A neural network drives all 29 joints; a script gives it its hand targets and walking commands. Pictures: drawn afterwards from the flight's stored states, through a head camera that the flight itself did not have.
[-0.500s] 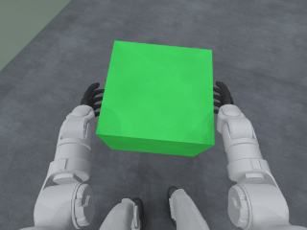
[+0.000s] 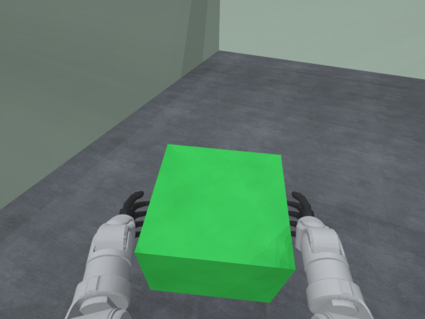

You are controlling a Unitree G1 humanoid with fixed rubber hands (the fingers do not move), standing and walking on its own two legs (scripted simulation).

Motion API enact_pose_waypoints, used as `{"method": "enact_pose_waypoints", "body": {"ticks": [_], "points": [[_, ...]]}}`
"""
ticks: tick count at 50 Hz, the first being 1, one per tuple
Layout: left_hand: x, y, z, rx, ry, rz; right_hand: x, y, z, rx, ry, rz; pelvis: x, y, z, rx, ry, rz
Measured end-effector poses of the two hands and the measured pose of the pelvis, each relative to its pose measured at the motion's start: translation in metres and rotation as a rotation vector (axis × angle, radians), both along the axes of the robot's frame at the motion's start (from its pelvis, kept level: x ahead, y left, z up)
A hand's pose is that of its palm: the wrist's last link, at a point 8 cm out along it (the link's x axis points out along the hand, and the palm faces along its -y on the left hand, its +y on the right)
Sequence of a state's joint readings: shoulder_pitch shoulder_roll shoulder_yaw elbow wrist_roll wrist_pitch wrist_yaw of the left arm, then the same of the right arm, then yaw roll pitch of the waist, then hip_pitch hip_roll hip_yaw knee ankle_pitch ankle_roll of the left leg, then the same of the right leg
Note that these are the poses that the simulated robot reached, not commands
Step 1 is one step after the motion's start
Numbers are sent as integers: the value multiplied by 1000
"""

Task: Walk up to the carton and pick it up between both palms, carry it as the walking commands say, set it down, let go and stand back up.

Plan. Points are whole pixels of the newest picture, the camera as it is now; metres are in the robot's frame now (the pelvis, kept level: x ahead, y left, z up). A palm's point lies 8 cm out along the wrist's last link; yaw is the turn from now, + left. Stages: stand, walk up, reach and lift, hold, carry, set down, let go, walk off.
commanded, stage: reach and lift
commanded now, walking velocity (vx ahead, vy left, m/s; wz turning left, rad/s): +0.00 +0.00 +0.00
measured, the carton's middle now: (217, 220) +0.38 -0.01 -0.02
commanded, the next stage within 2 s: hold in 0.82 s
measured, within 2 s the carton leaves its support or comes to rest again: neither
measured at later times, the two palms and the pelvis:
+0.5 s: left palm (128, 227) +0.32 +0.17 +0.05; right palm (308, 227) +0.32 -0.19 +0.05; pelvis +0.01 +0.00 +0.00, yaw +0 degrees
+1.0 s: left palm (129, 232) +0.30 +0.17 +0.05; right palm (313, 234) +0.30 -0.19 +0.04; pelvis +0.00 +0.00 +0.00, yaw +0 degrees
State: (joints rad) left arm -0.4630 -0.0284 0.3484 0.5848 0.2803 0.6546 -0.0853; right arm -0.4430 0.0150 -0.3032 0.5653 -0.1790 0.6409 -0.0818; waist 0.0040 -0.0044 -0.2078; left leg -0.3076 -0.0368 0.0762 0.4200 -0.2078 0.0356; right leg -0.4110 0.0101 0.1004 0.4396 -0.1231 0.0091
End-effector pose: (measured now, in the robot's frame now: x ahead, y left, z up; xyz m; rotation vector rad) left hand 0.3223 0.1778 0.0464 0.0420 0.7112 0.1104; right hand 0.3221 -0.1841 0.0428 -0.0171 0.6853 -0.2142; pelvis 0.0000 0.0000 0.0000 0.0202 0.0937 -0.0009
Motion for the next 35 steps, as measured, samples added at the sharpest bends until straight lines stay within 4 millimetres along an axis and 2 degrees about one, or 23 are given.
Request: {"method": "enact_pose_waypoints", "body": {"ticks": [10, 35], "points": [[-3, -1, -2, -6, 1, 2, -2, -1, 2, 5, -4, -13, 10, 5, 2, -9, -9, -1], [-13, -7, 3, 3, -12, 7, -13, -6, 3, 13, -16, -12, 2, 0, 2, -1, -30, -1]]}}
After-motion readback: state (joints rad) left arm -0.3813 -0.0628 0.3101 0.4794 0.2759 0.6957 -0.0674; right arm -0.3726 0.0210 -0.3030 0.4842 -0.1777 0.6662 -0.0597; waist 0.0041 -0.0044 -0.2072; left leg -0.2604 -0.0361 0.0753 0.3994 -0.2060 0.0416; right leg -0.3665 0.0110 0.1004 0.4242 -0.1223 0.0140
